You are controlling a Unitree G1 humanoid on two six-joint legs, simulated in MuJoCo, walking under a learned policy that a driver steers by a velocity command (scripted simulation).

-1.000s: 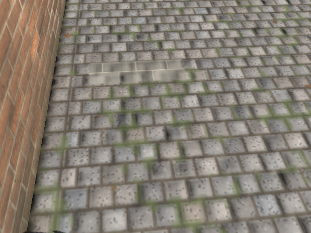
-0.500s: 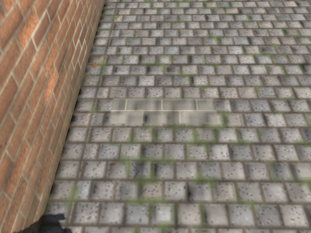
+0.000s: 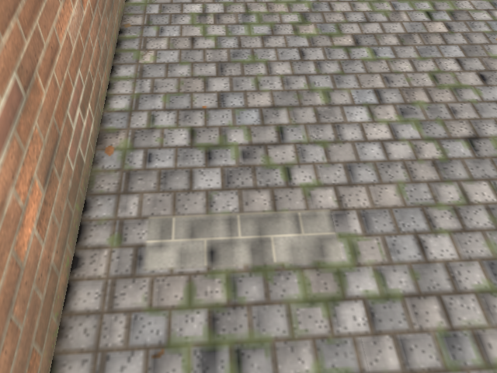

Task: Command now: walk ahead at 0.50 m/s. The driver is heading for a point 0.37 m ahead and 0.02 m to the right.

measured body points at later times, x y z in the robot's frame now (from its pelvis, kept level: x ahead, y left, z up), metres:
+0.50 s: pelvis +0.26 -0.08 -0.01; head +0.30 -0.10 +0.43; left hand +0.37 +0.18 -0.14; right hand +0.32 -0.35 -0.16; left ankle +0.20 +0.07 -0.67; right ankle +0.34 -0.16 -0.75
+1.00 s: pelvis +0.33 -0.06 -0.01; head +0.35 -0.06 +0.44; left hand +0.42 +0.20 -0.15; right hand +0.39 -0.32 -0.15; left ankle +0.33 +0.07 -0.75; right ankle +0.34 -0.16 -0.75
